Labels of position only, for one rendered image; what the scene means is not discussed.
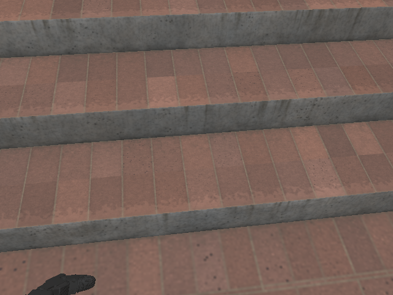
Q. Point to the left robot hand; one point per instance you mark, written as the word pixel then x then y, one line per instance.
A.
pixel 63 284

